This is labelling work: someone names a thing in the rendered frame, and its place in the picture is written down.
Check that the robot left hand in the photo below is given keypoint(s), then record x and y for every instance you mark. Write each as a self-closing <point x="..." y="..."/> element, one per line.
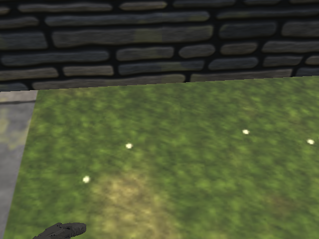
<point x="63" y="231"/>

